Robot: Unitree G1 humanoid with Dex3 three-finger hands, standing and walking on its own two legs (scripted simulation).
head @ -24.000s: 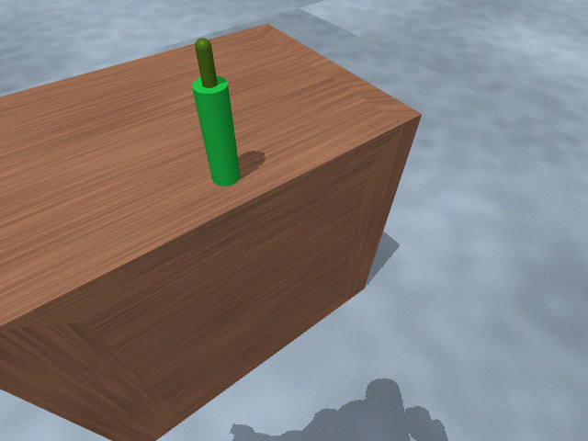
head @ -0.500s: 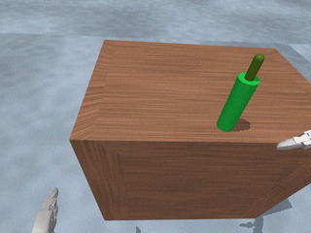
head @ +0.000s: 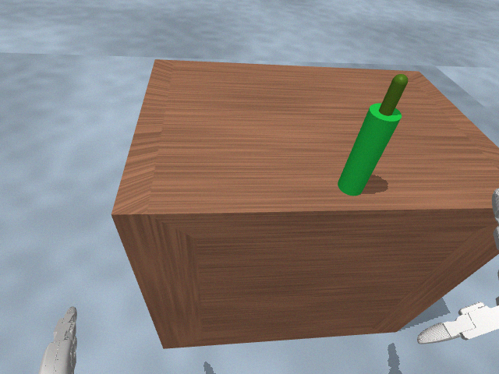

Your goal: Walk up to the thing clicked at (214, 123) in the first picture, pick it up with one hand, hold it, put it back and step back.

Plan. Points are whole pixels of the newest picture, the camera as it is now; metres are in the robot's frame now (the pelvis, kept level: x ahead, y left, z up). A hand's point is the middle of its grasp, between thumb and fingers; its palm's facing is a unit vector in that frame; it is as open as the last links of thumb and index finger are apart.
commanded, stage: sink last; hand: right
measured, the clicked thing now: (372, 140) +0.45 -0.25 +0.16
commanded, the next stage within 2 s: home in 0.14 s
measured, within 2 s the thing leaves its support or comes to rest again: neither
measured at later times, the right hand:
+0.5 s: hand (440, 283) +0.19 -0.24 +0.14, palm faces +0.32 +0.88 -0.35, open 17.4 cm
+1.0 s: hand (338, 347) +0.18 -0.18 -0.09, palm faces +0.09 +0.98 -0.20, open 17.5 cm
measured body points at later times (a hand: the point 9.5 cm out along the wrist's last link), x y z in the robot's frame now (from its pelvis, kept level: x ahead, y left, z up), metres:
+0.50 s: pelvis -0.01 -0.01 +0.01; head +0.00 +0.00 +0.45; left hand +0.16 +0.22 -0.08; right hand +0.16 -0.29 +0.16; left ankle +0.00 +0.12 -0.73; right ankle +0.02 -0.14 -0.73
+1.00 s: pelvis +0.01 +0.00 +0.00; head +0.05 -0.01 +0.45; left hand +0.17 +0.23 -0.09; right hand +0.17 -0.23 -0.07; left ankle +0.00 +0.12 -0.73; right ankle +0.02 -0.14 -0.73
